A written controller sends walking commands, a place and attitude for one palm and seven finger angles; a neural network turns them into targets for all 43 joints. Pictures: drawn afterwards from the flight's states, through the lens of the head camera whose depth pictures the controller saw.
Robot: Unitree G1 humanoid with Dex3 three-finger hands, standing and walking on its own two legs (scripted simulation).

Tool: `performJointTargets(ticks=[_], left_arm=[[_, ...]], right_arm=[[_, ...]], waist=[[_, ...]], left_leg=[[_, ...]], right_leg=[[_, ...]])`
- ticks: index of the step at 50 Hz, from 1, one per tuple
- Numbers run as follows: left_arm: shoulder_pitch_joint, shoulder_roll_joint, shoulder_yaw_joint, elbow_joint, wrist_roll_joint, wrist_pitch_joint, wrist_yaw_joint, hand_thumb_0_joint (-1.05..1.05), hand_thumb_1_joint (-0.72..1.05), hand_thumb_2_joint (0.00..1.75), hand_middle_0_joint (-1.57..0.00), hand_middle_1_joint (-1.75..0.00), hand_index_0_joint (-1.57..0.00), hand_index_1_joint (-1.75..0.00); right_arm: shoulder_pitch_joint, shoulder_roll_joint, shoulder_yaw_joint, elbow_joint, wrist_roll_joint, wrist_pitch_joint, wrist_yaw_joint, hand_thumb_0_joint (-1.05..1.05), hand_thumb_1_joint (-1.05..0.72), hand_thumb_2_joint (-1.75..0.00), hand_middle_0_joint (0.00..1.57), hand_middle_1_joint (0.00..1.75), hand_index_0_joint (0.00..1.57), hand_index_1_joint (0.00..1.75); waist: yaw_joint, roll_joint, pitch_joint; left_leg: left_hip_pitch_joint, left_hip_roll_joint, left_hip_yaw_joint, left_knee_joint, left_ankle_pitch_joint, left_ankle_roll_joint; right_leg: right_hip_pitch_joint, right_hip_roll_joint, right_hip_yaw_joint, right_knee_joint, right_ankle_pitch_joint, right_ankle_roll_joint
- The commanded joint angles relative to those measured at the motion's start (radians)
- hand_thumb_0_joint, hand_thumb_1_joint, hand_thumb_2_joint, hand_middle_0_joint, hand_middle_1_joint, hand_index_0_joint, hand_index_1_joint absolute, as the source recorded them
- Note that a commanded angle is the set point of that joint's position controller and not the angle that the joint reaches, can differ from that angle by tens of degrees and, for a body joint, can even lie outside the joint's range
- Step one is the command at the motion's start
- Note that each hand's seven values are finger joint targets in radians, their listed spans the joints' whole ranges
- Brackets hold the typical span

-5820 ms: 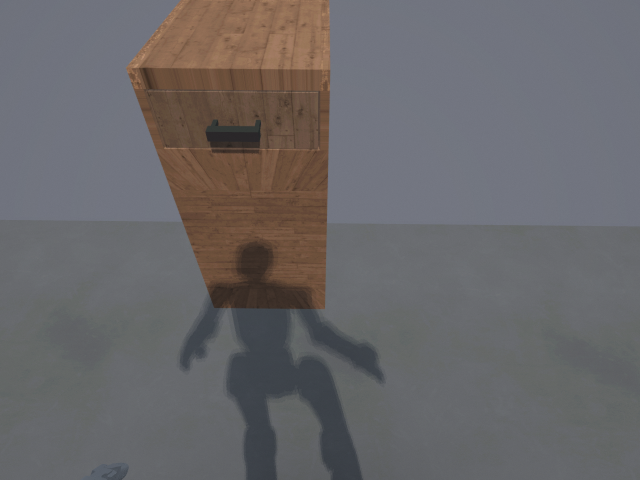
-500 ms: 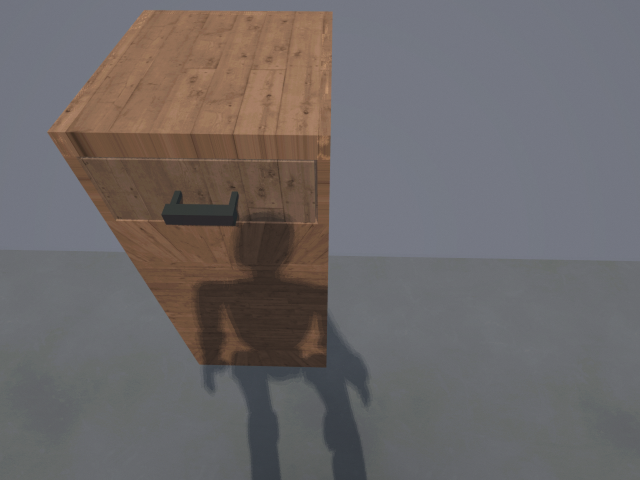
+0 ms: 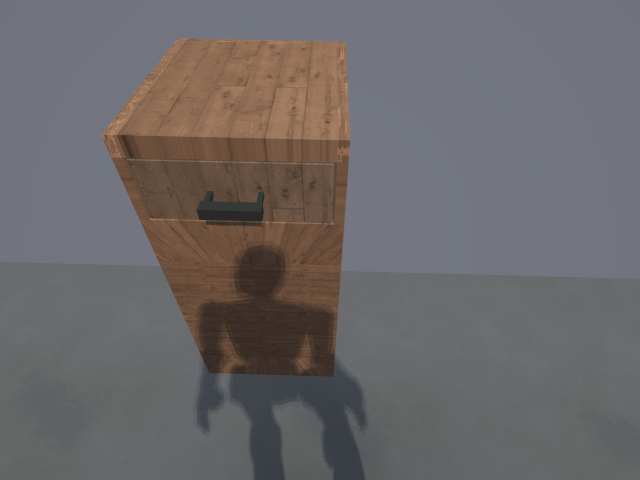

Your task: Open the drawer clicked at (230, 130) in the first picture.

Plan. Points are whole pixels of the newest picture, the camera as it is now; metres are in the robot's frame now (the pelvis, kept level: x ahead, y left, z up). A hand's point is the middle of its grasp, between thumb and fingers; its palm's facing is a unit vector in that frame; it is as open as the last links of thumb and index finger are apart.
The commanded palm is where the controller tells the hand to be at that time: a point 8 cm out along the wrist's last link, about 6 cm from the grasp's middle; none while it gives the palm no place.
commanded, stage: come to a stop and stand still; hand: left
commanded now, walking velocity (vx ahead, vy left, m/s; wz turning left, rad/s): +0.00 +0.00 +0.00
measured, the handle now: (233, 203) +0.57 +0.20 +0.01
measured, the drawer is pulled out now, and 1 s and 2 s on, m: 0.00 0.00 0.00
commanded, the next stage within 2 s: look again from close up in 0.04 s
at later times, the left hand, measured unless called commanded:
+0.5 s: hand out of the picture +0.01 +0.13 -0.17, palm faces +0.01 -0.99 -0.15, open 7.4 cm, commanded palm none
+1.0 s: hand (211, 386) +0.24 +0.17 -0.03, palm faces -0.02 -0.35 -0.94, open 7.8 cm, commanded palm +0.17 +0.18 -0.02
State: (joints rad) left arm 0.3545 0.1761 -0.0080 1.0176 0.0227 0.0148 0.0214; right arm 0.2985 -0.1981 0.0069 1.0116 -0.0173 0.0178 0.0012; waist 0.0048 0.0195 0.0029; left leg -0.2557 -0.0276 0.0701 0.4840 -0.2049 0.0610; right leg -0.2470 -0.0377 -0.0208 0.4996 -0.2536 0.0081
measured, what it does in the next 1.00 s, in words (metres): shifts its weight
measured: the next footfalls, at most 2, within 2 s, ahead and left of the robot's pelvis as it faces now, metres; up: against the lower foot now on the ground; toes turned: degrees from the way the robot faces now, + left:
none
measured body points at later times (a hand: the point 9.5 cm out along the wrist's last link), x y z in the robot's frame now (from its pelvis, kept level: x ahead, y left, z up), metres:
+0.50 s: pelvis +0.03 -0.02 +0.00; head +0.03 -0.02 +0.45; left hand +0.01 +0.18 -0.16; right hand +0.02 -0.23 -0.16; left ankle +0.04 +0.08 -0.74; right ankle +0.03 -0.14 -0.74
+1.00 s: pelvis +0.04 -0.03 -0.02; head +0.05 -0.07 +0.43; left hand +0.24 +0.18 +0.02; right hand +0.23 -0.29 -0.11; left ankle +0.04 +0.08 -0.74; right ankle +0.03 -0.14 -0.74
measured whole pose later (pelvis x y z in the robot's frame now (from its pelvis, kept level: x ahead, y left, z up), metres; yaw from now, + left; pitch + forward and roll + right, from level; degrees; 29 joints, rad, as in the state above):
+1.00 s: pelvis +0.04 -0.03 -0.02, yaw -2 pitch +7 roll +2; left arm 0.43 0.26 -0.09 0.02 0.82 0.04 0.38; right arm 0.14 -0.28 -0.05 0.63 -0.04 -0.10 0.00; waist 0.01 0.05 -0.13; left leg -0.45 0.00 0.10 0.68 -0.35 0.01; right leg -0.48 -0.01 0.02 0.75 -0.39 -0.02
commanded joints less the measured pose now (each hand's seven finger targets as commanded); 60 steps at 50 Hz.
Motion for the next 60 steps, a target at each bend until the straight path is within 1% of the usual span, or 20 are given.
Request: performJointTargets(ticks=[1,10,18,35,36,37,38,39,40,41,42,43,44,45,48,50,53,55,57,60], left_arm=[[0.031,0.080,0.010,-0.022,-0.004,-0.030,0.006,0.00,0.90,0.90,-0.20,-0.30,-0.20,-0.30],[0.060,0.057,0.002,0.044,-0.006,-0.038,0.011,0.00,0.90,0.90,-0.20,-0.30,-0.20,-0.30],[0.062,0.040,0.001,0.070,-0.010,-0.047,0.015,0.00,0.90,0.90,-0.20,-0.30,-0.20,-0.30],[0.042,0.039,0.010,0.069,-0.011,-0.050,0.018,0.00,0.90,0.90,-0.20,-0.30,-0.20,-0.30],[0.102,0.086,0.021,0.100,0.000,-0.060,0.058,0.00,0.90,0.90,-0.20,-0.30,-0.20,-0.30],[-0.685,0.355,-0.045,-1.436,0.123,-0.228,0.068,0.00,0.88,0.89,-0.20,-0.32,-0.20,-0.32],[-0.261,0.319,0.027,-1.185,0.143,-0.159,0.157,0.00,0.85,0.88,-0.20,-0.33,-0.20,-0.33],[0.008,0.138,-0.065,-1.073,0.143,0.001,0.207,0.00,0.83,0.87,-0.21,-0.34,-0.21,-0.34],[0.043,0.000,-0.161,-1.054,0.191,0.040,0.210,0.00,0.81,0.86,-0.21,-0.36,-0.21,-0.36],[-0.034,0.068,-0.164,-1.146,0.277,0.037,0.236,0.00,0.78,0.85,-0.21,-0.37,-0.21,-0.37],[-0.004,0.130,-0.132,-1.134,0.398,0.036,0.269,0.00,0.76,0.84,-0.21,-0.39,-0.21,-0.39],[0.086,0.099,-0.158,-1.066,0.507,0.047,0.295,0.00,0.74,0.83,-0.21,-0.40,-0.21,-0.40],[0.180,0.092,-0.154,-1.054,0.606,0.056,0.318,0.00,0.71,0.82,-0.21,-0.42,-0.21,-0.42],[0.288,0.105,-0.133,-1.027,0.714,0.056,0.344,0.00,0.69,0.81,-0.22,-0.43,-0.22,-0.43],[0.445,0.087,-0.126,-0.979,0.906,0.018,0.371,0.00,0.62,0.78,-0.22,-0.48,-0.22,-0.48],[0.388,0.175,-0.048,-1.055,0.977,-0.044,0.390,0.00,0.57,0.76,-0.22,-0.51,-0.22,-0.51],[0.304,0.277,0.053,-1.177,1.063,-0.094,0.456,0.00,0.50,0.73,-0.23,-0.55,-0.23,-0.55],[0.124,0.311,0.077,-1.281,1.108,-0.093,0.510,0.00,0.46,0.71,-0.23,-0.58,-0.23,-0.58],[-0.035,0.328,0.086,-1.336,1.125,-0.101,0.544,0.00,0.41,0.69,-0.24,-0.62,-0.24,-0.62],[-0.187,0.341,0.077,-1.387,1.073,-0.104,0.543,0.00,0.34,0.66,-0.24,-0.66,-0.24,-0.66]], right_arm=[[0.023,-0.101,-0.021,-0.022,0.001,-0.031,-0.012,0.00,-0.90,-0.90,0.20,0.30,0.20,0.30],[0.067,-0.064,-0.013,0.052,0.006,-0.033,-0.017,0.00,-0.90,-0.90,0.20,0.30,0.20,0.30],[0.077,-0.028,-0.009,0.084,0.009,-0.043,-0.022,0.00,-0.90,-0.90,0.20,0.30,0.20,0.30],[0.055,-0.017,-0.007,0.105,0.007,-0.053,-0.034,0.00,-0.90,-0.90,0.20,0.30,0.20,0.30],[-0.063,-0.057,-0.017,0.025,0.019,-0.056,-0.027,0.00,-0.90,-0.90,0.20,0.30,0.20,0.30],[-0.037,-0.221,-0.020,-0.330,0.070,-0.203,-0.074,0.00,-0.90,-0.90,0.20,0.30,0.20,0.30],[-0.110,-0.152,-0.025,-0.275,0.054,-0.295,-0.120,0.00,-0.90,-0.90,0.20,0.30,0.20,0.30],[-0.126,-0.104,-0.045,-0.273,0.078,-0.332,-0.119,0.00,-0.90,-0.90,0.20,0.30,0.20,0.30],[-0.114,-0.100,-0.037,-0.274,0.082,-0.344,-0.114,0.00,-0.90,-0.90,0.20,0.30,0.20,0.30],[-0.162,-0.151,-0.046,-0.338,0.060,-0.353,-0.100,0.00,-0.90,-0.90,0.20,0.30,0.20,0.30],[-0.155,-0.176,-0.051,-0.352,0.025,-0.337,-0.092,0.00,-0.90,-0.90,0.20,0.30,0.20,0.30],[-0.165,-0.169,-0.053,-0.398,0.003,-0.313,-0.080,0.00,-0.90,-0.90,0.20,0.30,0.20,0.30],[-0.186,-0.172,-0.067,-0.461,-0.005,-0.287,-0.059,0.00,-0.90,-0.90,0.20,0.30,0.20,0.30],[-0.210,-0.168,-0.080,-0.497,-0.024,-0.247,-0.038,0.00,-0.90,-0.90,0.20,0.30,0.20,0.30],[-0.293,-0.160,-0.085,-0.579,-0.041,-0.109,0.024,0.00,-0.90,-0.90,0.20,0.30,0.20,0.30],[-0.322,-0.149,-0.073,-0.615,-0.033,-0.054,0.052,0.00,-0.90,-0.90,0.20,0.30,0.20,0.30],[-0.321,-0.129,-0.067,-0.656,-0.044,-0.012,0.068,0.00,-0.90,-0.90,0.20,0.30,0.20,0.30],[-0.316,-0.129,-0.074,-0.666,-0.060,0.011,0.070,0.00,-0.90,-0.90,0.20,0.30,0.20,0.30],[-0.317,-0.126,-0.076,-0.664,-0.070,0.021,0.066,0.00,-0.90,-0.90,0.20,0.30,0.20,0.30],[-0.320,-0.128,-0.076,-0.654,-0.075,0.025,0.039,0.00,-0.90,-0.90,0.20,0.30,0.20,0.30]], waist=[[-0.004,-0.008,0.074],[-0.006,-0.022,0.112],[-0.007,-0.053,0.082],[-0.003,-0.032,0.037],[0.037,-0.091,0.078],[-0.070,0.198,-0.416],[0.015,0.330,-0.400],[0.001,0.238,-0.233],[-0.017,0.132,-0.118],[-0.034,0.065,-0.023],[-0.047,-0.016,-0.066],[-0.033,-0.095,-0.066],[0.005,-0.096,-0.105],[0.046,-0.161,-0.139],[0.104,-0.283,-0.066],[0.139,-0.258,-0.142],[0.151,-0.097,-0.259],[0.123,0.008,-0.295],[0.080,0.032,-0.332],[0.025,0.029,-0.340]], left_leg=[[-0.081,0.142,-0.194,-0.224,-0.310,0.007],[-0.072,0.126,-0.170,-0.196,-0.250,-0.002],[-0.015,0.111,-0.120,-0.133,-0.090,-0.013],[0.060,0.124,-0.102,-0.091,0.139,-0.017],[-0.017,0.133,-0.072,0.112,0.148,-0.055],[0.266,0.032,-0.044,-0.060,0.252,-0.008],[0.323,0.075,-0.067,-0.041,0.383,-0.027],[0.162,0.076,-0.084,-0.073,0.296,-0.054],[0.096,0.076,-0.077,-0.045,0.264,-0.037],[0.019,0.054,-0.107,-0.010,0.164,-0.033],[-0.017,0.046,-0.106,0.031,0.121,-0.025],[-0.063,0.031,-0.105,0.073,0.096,-0.025],[-0.077,0.017,-0.097,0.095,0.110,-0.032],[-0.108,0.013,-0.082,0.117,0.114,-0.042],[-0.250,0.000,-0.049,0.159,0.060,-0.047],[-0.300,-0.013,-0.037,0.186,0.081,-0.051],[-0.257,-0.026,-0.028,0.244,0.115,-0.048],[-0.199,-0.032,-0.047,0.296,0.105,-0.047],[-0.148,-0.029,-0.062,0.359,0.074,-0.039],[-0.134,-0.031,-0.077,0.399,0.002,-0.021]], right_leg=[[-0.018,-0.029,0.072,-0.099,-0.134,-0.041],[-0.044,-0.045,0.093,-0.125,-0.141,-0.044],[-0.024,-0.060,0.105,-0.128,-0.040,-0.048],[0.046,-0.060,0.083,-0.094,0.203,-0.048],[0.031,-0.121,0.149,-0.125,0.554,-0.024],[0.075,0.002,0.148,-0.006,0.386,-0.058],[0.012,0.021,0.038,0.058,0.141,-0.070],[-0.079,0.039,-0.002,0.078,-0.008,-0.053],[-0.101,0.036,-0.031,0.063,0.036,-0.042],[-0.163,0.043,-0.014,0.044,0.050,-0.049],[-0.214,0.052,-0.015,0.053,0.028,-0.054],[-0.262,0.060,-0.023,0.067,-0.014,-0.058],[-0.245,0.064,0.000,0.074,-0.044,-0.064],[-0.242,0.072,0.004,0.093,-0.064,-0.070],[-0.237,0.067,0.064,0.127,0.051,-0.082],[-0.176,0.052,0.116,0.184,0.183,-0.084],[-0.207,0.058,0.153,0.243,0.224,-0.089],[-0.328,0.062,0.196,0.247,0.110,-0.095],[-0.419,0.052,0.212,0.242,0.042,-0.091],[-0.434,0.042,0.214,0.207,-0.022,-0.072]])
